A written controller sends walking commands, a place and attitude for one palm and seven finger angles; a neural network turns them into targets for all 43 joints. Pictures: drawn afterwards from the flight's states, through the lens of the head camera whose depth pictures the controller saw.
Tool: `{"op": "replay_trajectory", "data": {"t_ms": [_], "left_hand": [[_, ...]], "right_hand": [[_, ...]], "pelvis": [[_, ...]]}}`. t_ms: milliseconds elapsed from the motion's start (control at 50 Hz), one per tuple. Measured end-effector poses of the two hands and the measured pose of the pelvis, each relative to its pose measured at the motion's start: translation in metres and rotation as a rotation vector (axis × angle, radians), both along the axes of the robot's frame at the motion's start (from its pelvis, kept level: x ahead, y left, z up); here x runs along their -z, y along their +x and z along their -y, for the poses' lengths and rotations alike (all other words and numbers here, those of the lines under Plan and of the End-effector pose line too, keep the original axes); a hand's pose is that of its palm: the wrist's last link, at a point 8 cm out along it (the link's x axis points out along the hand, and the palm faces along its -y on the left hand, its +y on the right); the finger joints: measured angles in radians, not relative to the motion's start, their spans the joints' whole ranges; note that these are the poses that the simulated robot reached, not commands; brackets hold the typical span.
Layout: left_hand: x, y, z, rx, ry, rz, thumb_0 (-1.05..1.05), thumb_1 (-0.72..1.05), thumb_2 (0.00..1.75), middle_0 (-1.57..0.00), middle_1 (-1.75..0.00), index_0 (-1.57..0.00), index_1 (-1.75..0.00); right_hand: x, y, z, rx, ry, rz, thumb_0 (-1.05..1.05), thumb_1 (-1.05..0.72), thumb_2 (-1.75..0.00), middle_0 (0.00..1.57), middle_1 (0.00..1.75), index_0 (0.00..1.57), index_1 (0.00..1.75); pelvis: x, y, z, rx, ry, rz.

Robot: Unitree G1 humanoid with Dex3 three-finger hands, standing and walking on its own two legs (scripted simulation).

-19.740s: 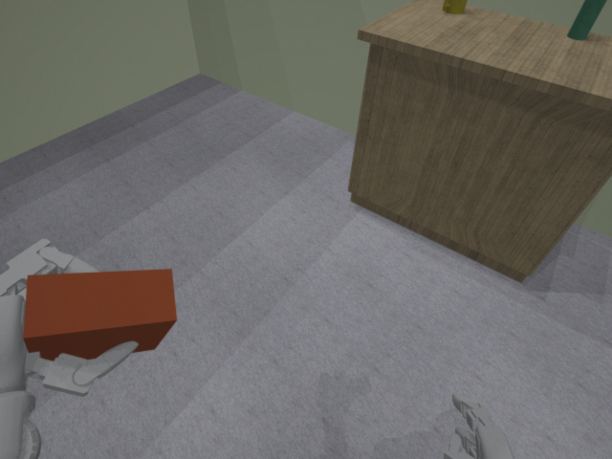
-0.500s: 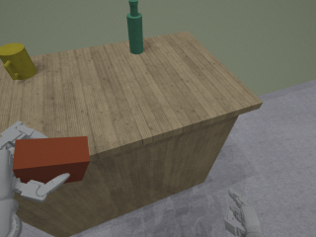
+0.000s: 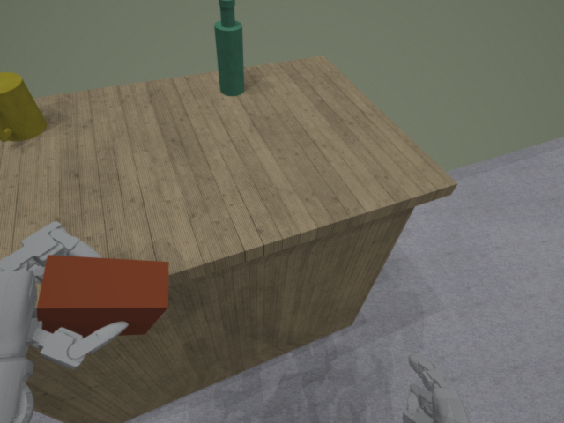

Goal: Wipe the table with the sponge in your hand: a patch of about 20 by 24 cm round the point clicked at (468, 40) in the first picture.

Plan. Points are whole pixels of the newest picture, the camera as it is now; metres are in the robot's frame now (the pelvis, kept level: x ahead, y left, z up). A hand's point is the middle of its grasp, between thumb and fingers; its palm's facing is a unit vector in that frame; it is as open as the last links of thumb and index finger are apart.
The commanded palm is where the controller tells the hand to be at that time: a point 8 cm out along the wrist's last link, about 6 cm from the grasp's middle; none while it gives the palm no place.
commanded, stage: come to a stop and stand still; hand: left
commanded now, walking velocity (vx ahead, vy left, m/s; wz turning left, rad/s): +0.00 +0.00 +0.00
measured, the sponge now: (121, 300) +0.22 +0.21 +0.10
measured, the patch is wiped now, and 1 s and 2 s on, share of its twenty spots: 0.00 0.00 0.00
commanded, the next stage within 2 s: look again from close up in 0.34 s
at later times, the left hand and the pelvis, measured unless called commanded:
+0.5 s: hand (58, 273) +0.23 +0.27 +0.15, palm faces +0.41 -0.84 -0.36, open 9.8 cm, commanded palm +0.17 +0.29 +0.17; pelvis +0.02 +0.01 +0.00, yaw +1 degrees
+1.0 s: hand (23, 228) +0.25 +0.29 +0.19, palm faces +0.48 -0.77 -0.41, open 9.8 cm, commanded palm +0.17 +0.29 +0.19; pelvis +0.00 +0.00 +0.00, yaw +2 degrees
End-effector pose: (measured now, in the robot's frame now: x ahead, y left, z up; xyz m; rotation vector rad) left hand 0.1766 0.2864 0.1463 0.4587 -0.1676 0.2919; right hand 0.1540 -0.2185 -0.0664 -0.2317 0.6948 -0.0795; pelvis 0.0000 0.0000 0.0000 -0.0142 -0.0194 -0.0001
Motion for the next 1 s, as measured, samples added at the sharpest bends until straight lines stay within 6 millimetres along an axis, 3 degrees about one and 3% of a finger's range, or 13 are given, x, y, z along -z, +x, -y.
{"op": "replay_trajectory", "data": {"t_ms": [80,180,280,380,640,860,940,1000], "left_hand": [[-0.015,0.007,-0.018,-0.081,0.01,0.091,0.0,-0.48,1.02,-0.81,-1.38,-0.77,-1.38],[-0.031,0.014,-0.009,-0.06,-0.015,0.186,0.0,-0.48,1.02,-0.8,-1.38,-0.77,-1.38],[-0.021,0.02,-0.001,-0.007,-0.027,0.124,0.0,-0.47,1.02,-0.8,-1.39,-0.77,-1.38],[-0.009,0.018,-0.012,-0.038,-0.02,0.041,0.0,-0.48,1.02,-0.8,-1.38,-0.77,-1.38],[-0.022,0.006,-0.016,-0.069,-0.026,0.108,0.0,-0.48,1.02,-0.8,-1.38,-0.77,-1.38],[-0.011,0.0,-0.019,-0.091,-0.033,0.049,0.0,-0.48,1.02,-0.8,-1.39,-0.77,-1.38],[-0.046,0.019,-0.035,-0.088,0.174,0.107,0.0,-0.48,1.02,-0.81,-1.38,-0.78,-1.38],[-0.062,0.027,-0.04,-0.14,0.064,0.128,0.0,-0.48,1.02,-0.81,-1.38,-0.77,-1.38]], "right_hand": [[-0.003,0.008,0.002,-0.031,-0.029,-0.007,0.01,-0.9,-0.89,0.2,0.3,0.2,0.3],[-0.01,0.028,0.0,-0.052,-0.033,0.031,0.01,-0.9,-0.89,0.2,0.3,0.2,0.3],[-0.016,0.045,-0.005,-0.038,-0.016,0.07,0.01,-0.9,-0.89,0.2,0.3,0.2,0.3],[-0.018,0.051,-0.011,-0.041,-0.012,0.066,0.01,-0.9,-0.89,0.2,0.3,0.2,0.3],[-0.009,0.043,-0.02,-0.073,-0.012,0.012,0.01,-0.9,-0.89,0.2,0.3,0.2,0.3],[-0.005,0.028,-0.015,-0.049,-0.01,-0.011,0.01,-0.9,-0.89,0.2,0.3,0.2,0.3],[0.002,0.023,-0.019,-0.172,-0.047,-0.034,0.01,-0.9,-0.89,0.2,0.3,0.2,0.3],[0.008,0.022,-0.017,-0.167,-0.003,-0.026,0.01,-0.9,-0.89,0.2,0.3,0.2,0.3]], "pelvis": [[-0.001,0.004,0.002,-0.011,-0.006,0.002],[-0.001,0.011,-0.001,-0.013,-0.009,-0.005],[-0.002,0.017,-0.005,-0.01,-0.009,-0.013],[-0.002,0.018,-0.005,-0.015,-0.009,-0.013],[-0.003,0.013,-0.008,-0.032,-0.01,-0.004],[-0.003,0.008,-0.007,-0.036,-0.009,-0.001],[0.0,0.001,-0.001,-0.067,0.0,0.009],[0.0,0.0,0.002,-0.044,0.012,0.02]]}}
